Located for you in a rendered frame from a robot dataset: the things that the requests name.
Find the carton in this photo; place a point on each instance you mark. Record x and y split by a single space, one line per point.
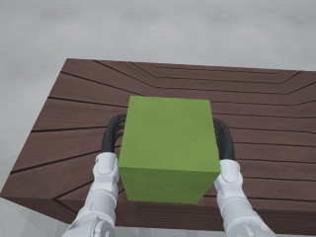
168 151

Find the robot right upper arm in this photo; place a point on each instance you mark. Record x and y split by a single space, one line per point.
249 230

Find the right robot forearm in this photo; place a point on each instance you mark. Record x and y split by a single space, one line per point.
233 205

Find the left robot forearm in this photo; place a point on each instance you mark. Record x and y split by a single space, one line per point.
102 197

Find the robot left upper arm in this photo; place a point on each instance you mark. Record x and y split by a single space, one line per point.
96 228

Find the left robot hand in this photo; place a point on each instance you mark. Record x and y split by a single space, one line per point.
110 136

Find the pedestal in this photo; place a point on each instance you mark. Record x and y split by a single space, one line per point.
270 113

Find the right robot hand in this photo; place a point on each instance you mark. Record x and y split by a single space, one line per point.
224 141

